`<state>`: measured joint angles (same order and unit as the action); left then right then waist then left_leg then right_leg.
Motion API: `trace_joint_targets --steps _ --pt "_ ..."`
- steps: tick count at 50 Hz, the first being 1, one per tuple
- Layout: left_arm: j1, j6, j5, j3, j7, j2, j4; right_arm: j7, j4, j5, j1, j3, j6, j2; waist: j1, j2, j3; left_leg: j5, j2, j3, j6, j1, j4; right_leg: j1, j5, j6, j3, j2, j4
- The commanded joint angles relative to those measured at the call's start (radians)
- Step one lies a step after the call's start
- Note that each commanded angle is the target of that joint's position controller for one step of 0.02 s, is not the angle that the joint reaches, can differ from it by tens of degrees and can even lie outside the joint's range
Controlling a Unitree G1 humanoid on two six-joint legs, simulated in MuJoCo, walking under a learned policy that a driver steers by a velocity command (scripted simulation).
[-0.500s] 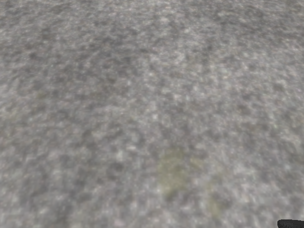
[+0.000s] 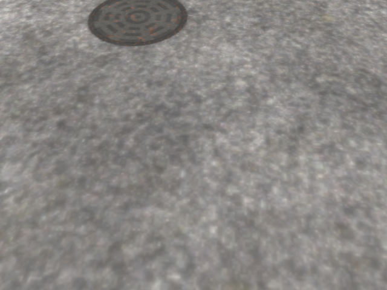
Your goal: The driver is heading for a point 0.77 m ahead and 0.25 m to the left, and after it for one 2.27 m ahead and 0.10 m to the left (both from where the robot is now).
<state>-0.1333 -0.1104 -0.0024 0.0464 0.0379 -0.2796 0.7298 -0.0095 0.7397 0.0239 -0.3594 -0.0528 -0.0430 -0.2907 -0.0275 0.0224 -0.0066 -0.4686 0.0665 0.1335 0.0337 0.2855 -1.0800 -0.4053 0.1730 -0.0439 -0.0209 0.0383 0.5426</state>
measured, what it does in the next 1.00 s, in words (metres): walks ahead, turning left: left foot, then right foot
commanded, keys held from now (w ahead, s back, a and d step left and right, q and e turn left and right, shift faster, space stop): w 0.16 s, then w+q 0.02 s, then q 0.74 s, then w+q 0.08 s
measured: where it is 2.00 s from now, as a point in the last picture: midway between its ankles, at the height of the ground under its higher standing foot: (116, 247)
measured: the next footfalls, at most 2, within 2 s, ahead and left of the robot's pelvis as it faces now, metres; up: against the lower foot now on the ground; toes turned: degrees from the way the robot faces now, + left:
left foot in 0.40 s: +0.37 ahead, +0.14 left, +0.00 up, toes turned +5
right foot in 0.84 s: +0.40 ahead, -0.08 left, +0.00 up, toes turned +25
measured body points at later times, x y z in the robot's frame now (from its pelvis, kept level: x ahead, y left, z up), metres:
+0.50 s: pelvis +0.23 +0.04 +0.00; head +0.28 +0.06 +0.44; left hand +0.28 +0.33 -0.13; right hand +0.46 -0.19 -0.08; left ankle +0.33 +0.13 -0.73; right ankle +0.13 -0.11 -0.64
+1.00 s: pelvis +0.30 +0.01 +0.01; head +0.33 +0.00 +0.46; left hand +0.31 +0.32 -0.07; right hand +0.56 -0.20 -0.09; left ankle +0.25 +0.12 -0.65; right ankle +0.36 -0.10 -0.73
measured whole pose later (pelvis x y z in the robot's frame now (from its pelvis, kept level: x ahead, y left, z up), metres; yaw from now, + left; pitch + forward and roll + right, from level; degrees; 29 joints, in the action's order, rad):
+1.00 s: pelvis +0.30 +0.01 +0.01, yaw +25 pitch +2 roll +1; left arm -0.19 0.00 0.01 0.05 -0.04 -0.27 0.70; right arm -0.02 0.64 0.01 -0.21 -0.10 0.06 -0.35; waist 0.01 0.04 -0.01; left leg -0.39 0.09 0.09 -0.05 0.56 -1.10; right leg -0.28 0.23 0.00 0.00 -0.03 0.48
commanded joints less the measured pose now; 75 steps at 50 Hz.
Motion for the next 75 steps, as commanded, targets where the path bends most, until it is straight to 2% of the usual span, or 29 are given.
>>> trace_joint_targets --steps 1,5,12,16,19,20,21,22,23,24,25,27,29,38,41,42,43,44,46,48,55,62,63,64,65,66,67,70,75 --pt "-0.138 0.011 0.006 0.032 -0.008 -0.118 -0.012 -0.001 -0.12 -0.015 0.112 -0.027 -0.032 -0.125 0.084 -0.069 0.02 0.106 -0.12 -0.016 -0.006 0.478 -0.13 0.406 0.141 -0.187 0.472 -0.315 -0.296" --pt "-0.134 0.001 0.002 0.026 -0.014 -0.111 0.002 0.006 -0.108 -0.016 0.084 -0.019 -0.025 -0.066 0.036 -0.12 0.019 0.176 -0.166 -0.055 -0.026 0.378 0.021 0.292 -0.104 -0.191 0.309 -0.256 -0.36" --pt "-0.179 0.02 0.001 0.034 -0.033 -0.159 0.05 0.025 -0.138 -0.017 0.265 0.005 -0.038 -0.018 0.089 -0.096 -0.012 0.527 -0.134 -0.127 -0.042 0.291 0.425 0.28 -0.445 -0.136 0.056 -0.207 -0.363" --pt "-0.194 0.04 -0.005 0.037 -0.042 -0.175 0.076 0.05 -0.167 -0.01 0.316 -0.009 -0.036 -0.046 0.091 -0.112 0.002 0.531 -0.094 -0.124 -0.007 0.24 0.513 0.359 -0.516 -0.101 0.008 -0.24 -0.275" --pt "-0.142 0.065 -0.021 0.048 -0.064 -0.197 0.061 0.061 -0.147 -0.026 0.178 -0.044 -0.032 -0.11 -0.001 -0.106 0.07 0.465 -0.038 -0.161 0.044 0.073 0.595 0.383 -0.673 -0.054 -0.023 -0.227 -0.04" --pt "-0.159 0.069 -0.011 0.042 -0.071 -0.177 0.051 0.052 -0.125 -0.028 0.084 -0.067 -0.031 -0.161 -0.039 -0.05 0.128 0.616 -0.047 -0.13 0.077 -0.083 0.639 0.316 -0.592 -0.009 -0.063 -0.174 0.15" --pt "-0.211 0.063 0.035 0.021 -0.071 -0.12 0.015 0.034 -0.133 -0.038 0.008 -0.084 -0.02 -0.255 -0.027 0.155 0.249 1.036 -0.277 0.162 0.183 -0.371 0.562 0.056 -0.104 0.052 -0.092 -0.083 0.496" --pt "-0.302 0.052 0.033 -0.006 -0.053 -0.073 0.002 0.03 -0.166 -0.037 0.045 -0.072 -0.014 -0.257 0.027 0.28 0.402 1.11 -0.48 0.522 0.39 -0.582 0.601 -0.211 0.535 0.091 0.021 0.055 0.788" --pt "-0.255 0.051 0.012 0.015 -0.041 -0.166 0.015 0.032 -0.182 -0.029 0.06 -0.06 -0.003 -0.187 -0.025 0.124 0.42 0.911 -0.422 0.461 0.354 -0.51 0.645 -0.237 0.469 0.084 0.134 -0.012 0.839" --pt "-0.164 0.058 -0.01 0.017 -0.041 -0.167 -0.013 0.029 -0.189 -0.026 0.117 -0.05 0.004 -0.155 -0.019 0.079 0.3 0.793 -0.364 0.35 0.304 -0.4 0.664 -0.277 0.396 0.078 0.116 -0.041 0.821" --pt "-0.135 0.07 -0.003 0.017 -0.051 -0.154 -0.012 0.027 -0.184 -0.019 0.153 -0.046 0.011 -0.142 0.007 -0.001 0.202 0.71 -0.315 0.278 0.26 -0.256 0.698 -0.273 0.339 0.085 0.106 -0.074 0.748" --pt "-0.128 0.099 0.011 0.025 -0.066 -0.158 -0.023 0.021 -0.193 -0.027 0.206 -0.048 0.023 -0.15 0.054 0.039 0.128 0.59 -0.256 0.234 0.232 -0.033 0.755 -0.163 0.273 0.095 0.099 -0.089 0.628" --pt "-0.149 0.107 0.017 0.021 -0.073 -0.131 -0.02 0.014 -0.196 -0.039 0.229 -0.055 0.028 -0.162 0.072 0.081 0.132 0.6 -0.22 0.199 0.234 0.048 0.768 -0.1 0.242 0.111 0.08 -0.065 0.535" --pt "-0.028 0.099 0.006 0.02 -0.068 -0.109 -0.067 -0.018 -0.188 -0.023 0.204 -0.067 0.069 -0.174 0.02 0.125 0.136 0.26 -0.179 0.313 0.184 0.04 0.748 -0.02 0.148 0.115 0.115 -0.019 0.204" --pt "-0.079 0.083 0.0 0.03 -0.056 -0.111 -0.057 -0.02 -0.189 -0.008 0.209 -0.064 0.082 -0.164 0.053 0.134 0.13 0.298 -0.153 0.351 0.144 0.023 0.687 0.109 0.069 0.077 0.093 -0.008 -0.05" --pt "-0.11 0.081 0.008 0.043 -0.056 -0.144 -0.051 -0.022 -0.185 -0.002 0.187 -0.058 0.085 -0.142 0.059 0.101 0.131 0.232 -0.109 0.32 0.099 0.078 0.631 0.208 0.011 0.046 0.126 -0.078 -0.146" --pt "-0.106 0.088 0.032 0.062 -0.062 -0.231 -0.064 -0.021 -0.193 -0.005 0.155 -0.046 0.086 -0.089 0.027 -0.112 0.129 0.018 -0.007 0.168 0.033 0.222 0.43 0.302 -0.044 -0.05 0.327 -0.307 -0.206" --pt "-0.09 0.094 0.063 0.072 -0.058 -0.251 -0.061 -0.019 -0.22 -0.004 0.18 -0.061 0.072 -0.131 0.027 -0.343 0.079 -0.147 0.095 0.007 -0.018 0.352 0.208 0.238 -0.201 -0.198 0.538 -0.442 -0.264" --pt "0.003 0.089 0.042 0.048 -0.069 -0.152 -0.102 -0.015 -0.165 -0.013 0.126 -0.092 0.072 -0.205 0.002 -0.181 0.071 -0.05 0.025 0.022 -0.068 0.345 -0.046 0.225 -0.275 -0.173 0.389 -0.385 -0.217" --pt "0.0 0.093 0.009 0.04 -0.079 -0.123 -0.101 -0.019 -0.146 -0.013 0.113 -0.08 0.094 -0.153 0.017 -0.152 0.058 0.074 -0.012 -0.016 -0.095 0.41 -0.122 0.279 -0.028 -0.117 0.286 -0.311 -0.237" --pt "-0.135 0.086 0.002 0.069 -0.085 -0.187 -0.072 0.017 -0.229 -0.008 0.278 -0.043 0.063 -0.074 0.116 -0.2 0.019 0.133 -0.096 -0.125 -0.097 0.405 0.167 0.364 0.243 -0.124 0.195 -0.331 -0.349" --pt "-0.107 0.068 -0.036 0.073 -0.032 -0.196 -0.033 0.043 -0.155 -0.003 0.137 -0.036 0.036 -0.058 0.017 -0.156 -0.002 0.232 -0.054 -0.223 0.013 -0.083 0.59 0.124 0.213 -0.108 0.056 -0.314 -0.274" --pt "-0.118 0.065 -0.03 0.059 -0.026 -0.157 -0.023 0.036 -0.118 0.0 0.052 -0.048 0.037 -0.08 -0.019 -0.112 0.027 0.221 -0.028 -0.227 0.03 -0.238 0.622 0.047 0.199 -0.082 0.019 -0.284 -0.185" --pt "-0.106 0.058 -0.008 0.032 -0.018 -0.089 -0.025 0.027 -0.093 0.002 -0.059 -0.065 0.035 -0.122 -0.075 -0.003 0.082 0.204 -0.12 -0.082 0.057 -0.416 0.666 -0.059 0.173 -0.02 -0.073 -0.217 0.053" --pt "-0.078 0.039 0.027 0.007 -0.009 -0.023 -0.1 0.013 -0.11 -0.012 -0.113 -0.085 0.033 -0.267 -0.062 0.306 0.13 0.177 -0.388 0.368 0.186 -0.585 0.745 -0.37 0.41 0.067 -0.121 -0.092 0.454" --pt "-0.04 0.022 -0.016 0.032 -0.014 -0.122 -0.108 0.02 -0.113 -0.014 -0.116 -0.086 0.014 -0.257 -0.106 0.214 0.118 -0.014 -0.473 0.53 0.311 -0.51 0.842 -0.513 0.425 0.065 0.007 -0.085 0.631" --pt "-0.011 0.015 -0.044 0.047 -0.014 -0.17 -0.108 0.024 -0.11 -0.015 -0.081 -0.064 -0.006 -0.195 -0.091 0.16 0.023 -0.079 -0.438 0.445 0.284 -0.454 0.86 -0.559 0.333 0.038 0.045 -0.135 0.671" --pt "-0.056 0.024 -0.019 0.047 -0.009 -0.148 -0.06 0.022 -0.11 -0.027 0.054 -0.028 -0.026 -0.105 -0.009 0.117 -0.061 0.167 -0.326 0.175 0.188 -0.289 0.905 -0.465 0.076 0.032 0.072 -0.19 0.581" --pt "-0.05 0.045 -0.026 0.032 -0.007 -0.082 -0.044 0.006 -0.073 -0.045 0.049 -0.029 -0.05 -0.098 0.003 0.044 -0.058 0.506 -0.278 -0.084 0.145 -0.242 0.941 -0.401 -0.153 0.068 0.113 -0.122 0.42"
Keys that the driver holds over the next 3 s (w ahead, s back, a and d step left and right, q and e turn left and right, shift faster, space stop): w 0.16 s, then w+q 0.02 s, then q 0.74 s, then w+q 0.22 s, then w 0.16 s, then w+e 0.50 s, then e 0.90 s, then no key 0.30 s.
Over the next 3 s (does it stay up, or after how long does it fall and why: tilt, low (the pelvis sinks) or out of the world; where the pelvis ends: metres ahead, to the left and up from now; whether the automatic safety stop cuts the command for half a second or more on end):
stays up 0.73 0.28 0.01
